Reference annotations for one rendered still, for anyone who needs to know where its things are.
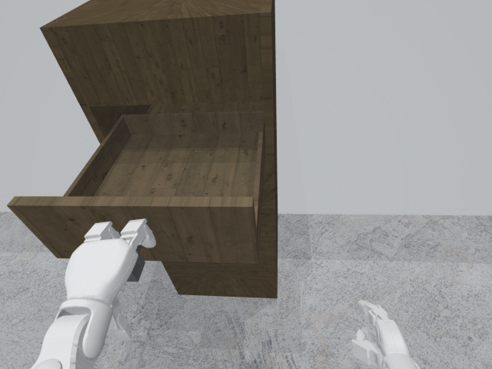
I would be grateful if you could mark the right robot forearm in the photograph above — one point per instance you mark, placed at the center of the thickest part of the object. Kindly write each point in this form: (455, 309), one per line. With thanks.
(399, 361)

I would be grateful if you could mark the handle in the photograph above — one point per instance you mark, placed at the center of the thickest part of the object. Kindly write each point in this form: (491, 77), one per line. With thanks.
(140, 263)

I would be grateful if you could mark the left robot hand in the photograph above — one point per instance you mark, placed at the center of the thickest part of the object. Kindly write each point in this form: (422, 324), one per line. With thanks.
(100, 267)

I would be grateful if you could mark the drawer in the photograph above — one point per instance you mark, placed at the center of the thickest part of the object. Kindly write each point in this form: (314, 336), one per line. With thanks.
(196, 177)

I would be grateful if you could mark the left robot forearm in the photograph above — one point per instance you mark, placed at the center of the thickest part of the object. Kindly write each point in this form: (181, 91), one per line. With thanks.
(76, 338)

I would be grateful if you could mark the cabinet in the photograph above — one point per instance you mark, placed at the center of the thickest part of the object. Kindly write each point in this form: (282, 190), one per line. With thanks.
(138, 57)

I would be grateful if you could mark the right robot hand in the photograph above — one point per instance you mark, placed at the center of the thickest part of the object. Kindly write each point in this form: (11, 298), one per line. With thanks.
(370, 346)

